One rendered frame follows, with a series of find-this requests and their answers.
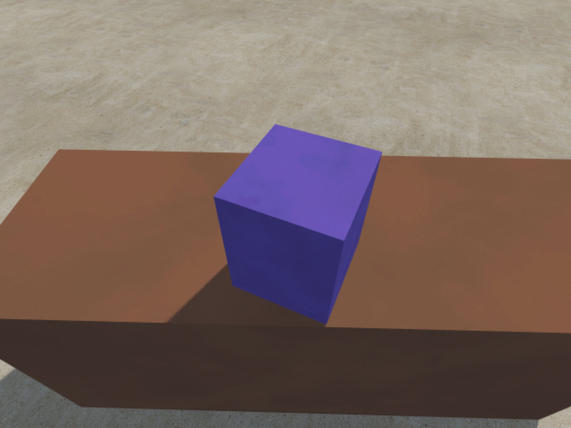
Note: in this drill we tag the pedestal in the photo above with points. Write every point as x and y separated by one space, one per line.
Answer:
115 292

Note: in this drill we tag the carton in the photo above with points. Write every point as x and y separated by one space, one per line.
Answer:
291 216

